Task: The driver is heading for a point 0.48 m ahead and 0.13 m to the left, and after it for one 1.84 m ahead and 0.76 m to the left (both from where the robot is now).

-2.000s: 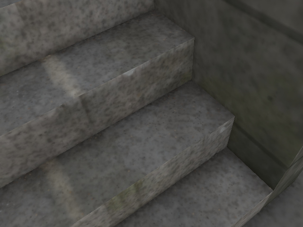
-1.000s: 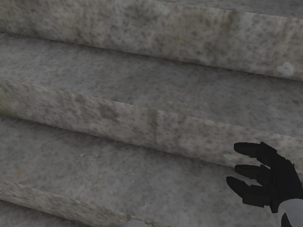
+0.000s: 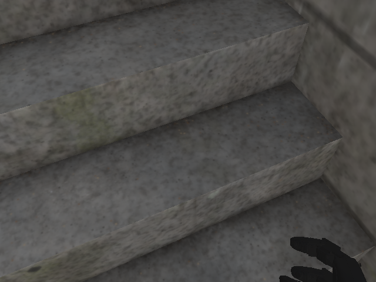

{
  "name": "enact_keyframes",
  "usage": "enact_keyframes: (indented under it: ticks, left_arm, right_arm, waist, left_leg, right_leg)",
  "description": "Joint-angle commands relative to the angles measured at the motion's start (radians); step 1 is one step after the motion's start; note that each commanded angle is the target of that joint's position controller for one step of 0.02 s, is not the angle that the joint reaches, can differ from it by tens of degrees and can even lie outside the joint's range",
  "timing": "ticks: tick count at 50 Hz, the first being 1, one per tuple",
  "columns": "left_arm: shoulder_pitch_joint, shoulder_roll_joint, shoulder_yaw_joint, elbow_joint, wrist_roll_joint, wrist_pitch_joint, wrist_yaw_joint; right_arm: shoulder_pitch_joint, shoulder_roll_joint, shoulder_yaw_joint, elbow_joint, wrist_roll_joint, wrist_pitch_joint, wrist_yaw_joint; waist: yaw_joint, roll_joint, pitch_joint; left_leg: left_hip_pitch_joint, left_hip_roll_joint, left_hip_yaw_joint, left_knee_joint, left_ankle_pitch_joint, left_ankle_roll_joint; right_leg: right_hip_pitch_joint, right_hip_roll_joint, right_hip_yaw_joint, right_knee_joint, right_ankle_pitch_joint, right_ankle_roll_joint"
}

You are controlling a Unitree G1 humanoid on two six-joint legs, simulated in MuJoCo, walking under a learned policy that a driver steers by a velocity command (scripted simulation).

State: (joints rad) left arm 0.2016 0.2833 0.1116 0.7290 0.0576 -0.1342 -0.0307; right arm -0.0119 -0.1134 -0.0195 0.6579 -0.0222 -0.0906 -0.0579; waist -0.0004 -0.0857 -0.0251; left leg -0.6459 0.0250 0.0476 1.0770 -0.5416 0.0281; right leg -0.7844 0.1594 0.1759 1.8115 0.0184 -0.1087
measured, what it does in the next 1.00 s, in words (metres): climbs, turning left: right foot, then left foot 0.21 m higher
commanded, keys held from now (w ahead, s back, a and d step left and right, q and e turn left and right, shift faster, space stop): w+shift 0.02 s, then w+q+shift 0.72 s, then q+shift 0.26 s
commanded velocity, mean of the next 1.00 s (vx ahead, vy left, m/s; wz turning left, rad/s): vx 0.62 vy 0.07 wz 0.60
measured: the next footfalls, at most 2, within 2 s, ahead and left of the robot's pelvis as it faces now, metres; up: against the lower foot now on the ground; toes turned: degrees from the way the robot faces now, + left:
right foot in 0.20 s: +0.19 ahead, -0.21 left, +0.00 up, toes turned -8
left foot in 0.56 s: +0.35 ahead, +0.07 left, +0.20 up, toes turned +3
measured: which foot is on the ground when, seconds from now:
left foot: down 0.00-0.20, up 0.22-0.54, down 0.56-1.00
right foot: up 0.00-0.18, down 0.20-0.54, up 0.56-1.00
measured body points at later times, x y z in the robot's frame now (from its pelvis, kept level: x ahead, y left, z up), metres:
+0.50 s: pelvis +0.22 -0.04 +0.11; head +0.24 -0.05 +0.56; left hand +0.21 +0.25 -0.02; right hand +0.50 -0.21 +0.08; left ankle +0.29 +0.06 -0.42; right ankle +0.16 -0.19 -0.64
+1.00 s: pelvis +0.37 -0.03 +0.28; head +0.39 +0.00 +0.73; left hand +0.55 +0.26 +0.27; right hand +0.45 -0.24 +0.15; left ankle +0.31 +0.07 -0.45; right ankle +0.50 -0.15 -0.13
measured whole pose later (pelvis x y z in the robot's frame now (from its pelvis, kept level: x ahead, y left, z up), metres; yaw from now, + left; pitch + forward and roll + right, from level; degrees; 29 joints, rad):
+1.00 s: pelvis +0.37 -0.03 +0.28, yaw +33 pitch +5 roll -4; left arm -0.04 0.15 -0.05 0.47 0.02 -0.09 0.02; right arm 0.54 -0.17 0.00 0.81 -0.03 -0.08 0.02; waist -0.12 0.04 -0.06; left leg -0.34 -0.20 -0.49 0.64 -0.32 0.05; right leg -1.23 0.11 0.12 2.14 -0.60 0.00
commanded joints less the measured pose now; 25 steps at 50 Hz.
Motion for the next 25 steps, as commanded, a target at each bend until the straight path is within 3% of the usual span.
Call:
enact_keyframes:
  ticks: [1, 2, 3, 4, 5, 6, 7, 8, 9, 10, 11, 12, 13, 14, 15, 16, 17, 18, 19, 20, 21, 22, 23, 24, 25]
  left_arm:
    - [-0.097, -0.162, -0.091, -0.202, 0.017, 0.044, 0.023]
    - [-0.106, -0.164, -0.101, -0.219, 0.006, 0.060, 0.039]
    - [-0.140, -0.142, -0.104, -0.241, -0.005, 0.070, 0.053]
    - [-0.165, -0.082, -0.098, -0.264, -0.009, 0.076, 0.055]
    - [-0.155, -0.044, -0.103, -0.272, -0.042, 0.070, 0.026]
    - [-0.112, -0.043, -0.107, -0.231, -0.074, 0.067, 0.004]
    - [0.042, -0.030, -0.088, -0.198, -0.094, 0.070, 0.006]
    - [0.194, -0.061, -0.083, -0.139, -0.074, 0.053, 0.009]
    - [0.284, -0.014, -0.057, -0.078, -0.030, 0.019, 0.010]
    - [0.310, 0.002, -0.046, -0.031, -0.010, -0.001, 0.009]
    - [0.166, -0.004, -0.059, -0.036, 0.013, -0.013, 0.019]
    - [0.222, 0.127, -0.030, -0.077, 0.069, 0.001, 0.033]
    - [0.352, 0.182, -0.001, -0.055, 0.037, 0.037, 0.063]
    - [0.307, 0.179, -0.001, -0.032, 0.030, 0.051, 0.086]
    - [0.258, 0.109, -0.020, 0.021, 0.035, 0.053, 0.099]
    - [0.193, 0.014, -0.045, 0.056, 0.031, 0.036, 0.082]
    - [0.151, -0.024, -0.055, 0.071, 0.008, 0.024, 0.075]
    - [0.038, -0.033, -0.065, 0.064, -0.007, 0.022, 0.065]
    - [-0.200, 0.023, -0.062, 0.106, 0.049, 0.055, -0.079]
    - [-0.372, 0.165, -0.016, 0.085, 0.050, 0.068, -0.131]
    - [-0.278, 0.251, 0.020, 0.131, 0.037, 0.083, -0.144]
    - [0.065, 0.135, -0.001, 0.191, -0.044, 0.074, 0.096]
    - [-0.014, 0.158, -0.012, 0.166, -0.059, 0.076, 0.149]
    - [-0.073, 0.292, 0.024, 0.104, -0.064, 0.080, 0.166]
    - [-0.112, 0.339, 0.040, 0.051, -0.070, 0.084, 0.152]
  right_arm:
    - [0.124, -0.038, -0.038, 0.134, -0.014, -0.032, 0.018]
    - [0.126, -0.039, -0.035, 0.155, -0.014, -0.054, 0.030]
    - [0.130, -0.039, -0.031, 0.175, -0.008, -0.067, 0.036]
    - [0.088, -0.096, -0.039, 0.154, -0.009, -0.076, 0.044]
    - [-0.006, -0.141, -0.056, 0.148, -0.013, -0.079, 0.035]
    - [-0.035, -0.200, -0.059, 0.140, 0.007, -0.083, 0.018]
    - [-0.012, -0.281, -0.073, 0.135, 0.027, -0.101, 0.019]
    - [0.024, -0.309, -0.083, 0.155, 0.037, -0.089, 0.034]
    - [0.031, -0.311, -0.091, 0.118, 0.024, -0.069, 0.051]
    - [0.094, -0.260, -0.084, 0.124, 0.025, -0.057, 0.051]
    - [0.183, -0.171, -0.076, 0.111, 0.017, -0.031, 0.038]
    - [0.306, -0.108, -0.080, 0.045, 0.054, -0.022, 0.025]
    - [0.243, -0.164, -0.094, 0.008, 0.045, -0.002, 0.013]
    - [0.116, -0.137, -0.093, -0.048, 0.017, 0.016, 0.000]
    - [0.024, -0.055, -0.062, -0.118, 0.011, 0.028, -0.005]
    - [0.018, 0.016, -0.014, -0.170, 0.002, 0.039, 0.016]
    - [0.028, 0.005, -0.007, -0.198, -0.005, 0.068, 0.025]
    - [0.043, -0.051, -0.016, -0.224, -0.003, 0.087, 0.033]
    - [0.111, -0.151, 0.008, -0.264, 0.035, 0.101, 0.079]
    - [0.133, -0.225, -0.025, -0.286, -0.002, 0.117, 0.102]
    - [0.037, -0.255, -0.022, -0.304, -0.002, 0.158, 0.119]
    - [-0.016, -0.079, 0.006, -0.314, -0.010, 0.187, 0.115]
    - [0.155, -0.036, 0.025, -0.236, -0.024, 0.202, 0.107]
    - [0.349, -0.045, 0.024, -0.198, -0.007, 0.221, 0.101]
    - [0.486, -0.124, 0.005, -0.173, 0.003, 0.221, 0.087]
  waist:
    - [0.061, 0.025, -0.022]
    - [0.085, 0.045, 0.075]
    - [0.085, 0.040, 0.164]
    - [0.108, 0.070, 0.185]
    - [0.156, 0.162, 0.156]
    - [0.149, 0.141, 0.032]
    - [0.198, 0.139, -0.082]
    - [0.269, 0.120, -0.162]
    - [0.318, -0.066, -0.265]
    - [0.308, -0.099, -0.232]
    - [0.170, -0.093, -0.080]
    - [0.121, -0.243, -0.267]
    - [0.179, -0.008, -0.418]
    - [0.153, 0.054, -0.335]
    - [0.079, 0.016, -0.186]
    - [0.005, -0.073, -0.109]
    - [-0.044, -0.072, -0.046]
    - [-0.114, -0.065, 0.035]
    - [-0.218, -0.030, 0.077]
    - [-0.318, 0.136, 0.009]
    - [-0.244, 0.031, -0.063]
    - [-0.090, -0.048, 0.083]
    - [-0.186, 0.021, -0.026]
    - [-0.259, -0.070, -0.129]
    - [-0.292, -0.097, -0.250]
  left_leg:
    - [0.352, 0.262, -0.460, -0.584, 0.034, 0.144]
    - [0.273, 0.244, -0.360, -0.641, 0.119, 0.114]
    - [0.206, 0.224, -0.265, -0.698, 0.322, 0.096]
    - [0.104, 0.182, -0.138, -0.751, 0.452, 0.088]
    - [-0.014, 0.124, 0.002, -0.779, 0.449, 0.073]
    - [-0.141, 0.093, 0.054, -0.863, 0.571, 0.137]
    - [-0.103, 0.104, 0.003, -0.822, 0.645, 0.173]
    - [0.056, 0.048, 0.021, -0.650, 0.839, 0.155]
    - [0.198, -0.039, 0.079, -0.347, 0.862, 0.087]
    - [0.226, -0.074, 0.062, -0.057, 0.675, 0.050]
    - [-0.028, -0.100, -0.009, 0.312, 0.165, 0.053]
    - [-0.356, -0.146, -0.166, 0.916, -0.069, -0.023]
    - [-0.472, -0.164, -0.194, 1.245, -0.077, -0.040]
    - [-0.600, -0.164, -0.156, 1.454, -0.016, -0.047]
    - [-0.756, -0.137, -0.154, 1.495, -0.057, -0.034]
    - [-0.805, -0.067, -0.256, 1.489, -0.063, 0.029]
    - [-0.758, -0.033, -0.277, 1.479, -0.092, 0.064]
    - [-0.625, -0.016, -0.229, 1.307, -0.037, 0.069]
    - [-0.565, -0.006, -0.260, 1.097, -0.148, 0.195]
    - [-0.293, -0.005, -0.137, 0.714, 0.008, 0.180]
    - [-0.240, -0.061, -0.084, 0.632, -0.076, 0.151]
    - [-0.363, -0.022, 0.123, 0.620, -0.045, 0.119]
    - [-0.151, -0.028, 0.145, 0.579, -0.072, 0.130]
    - [0.017, -0.068, 0.151, 0.522, -0.138, 0.130]
    - [0.180, -0.121, 0.128, 0.444, -0.170, 0.125]
  right_leg:
    - [-0.408, -0.108, 0.080, 0.299, -0.233, -0.005]
    - [-0.421, -0.146, 0.091, 0.186, -0.288, 0.003]
    - [-0.390, -0.148, 0.085, 0.031, -0.354, 0.022]
    - [-0.237, -0.148, -0.001, -0.231, -0.345, 0.040]
    - [0.022, -0.229, -0.102, -0.601, -0.281, 0.055]
    - [0.440, -0.216, -0.266, -0.757, -0.148, 0.053]
    - [0.682, -0.205, -0.316, -0.812, -0.016, 0.064]
    - [0.799, -0.176, -0.335, -0.994, 0.023, 0.071]
    - [0.897, -0.131, -0.404, -1.226, 0.237, 0.078]
    - [0.943, -0.148, -0.412, -1.529, 0.498, 0.091]
    - [0.961, -0.289, -0.266, -1.587, 0.758, 0.058]
    - [1.264, -0.613, -0.026, -1.166, 1.778, -0.071]
    - [1.289, -0.703, 0.034, -1.198, 1.749, -0.100]
    - [1.180, -0.671, 0.018, -1.272, 1.252, -0.132]
    - [1.112, -0.645, -0.044, -1.339, 0.859, -0.096]
    - [1.010, -0.622, -0.080, -1.415, 0.324, -0.057]
    - [0.838, -0.631, -0.106, -1.542, -0.122, -0.033]
    - [0.621, -0.611, -0.195, -1.687, -0.302, -0.013]
    - [0.288, -0.582, -0.183, -1.695, -0.169, -0.117]
    - [0.082, -0.503, -0.314, -1.737, -0.245, -0.127]
    - [0.088, -0.553, -0.229, -1.856, -0.237, -0.206]
    - [0.651, -0.641, -0.374, -1.906, 0.657, -0.106]
    - [0.649, -0.534, -0.569, -1.639, 1.279, -0.018]
    - [0.694, -0.565, -0.559, -1.513, 1.699, -0.022]
    - [0.739, -0.574, -0.511, -1.334, 1.846, -0.045]
Over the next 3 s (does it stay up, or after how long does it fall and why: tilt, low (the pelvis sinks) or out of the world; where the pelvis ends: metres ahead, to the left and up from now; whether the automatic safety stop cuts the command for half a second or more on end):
stays up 0.73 0.15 0.66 its command is cut before an obstacle from the start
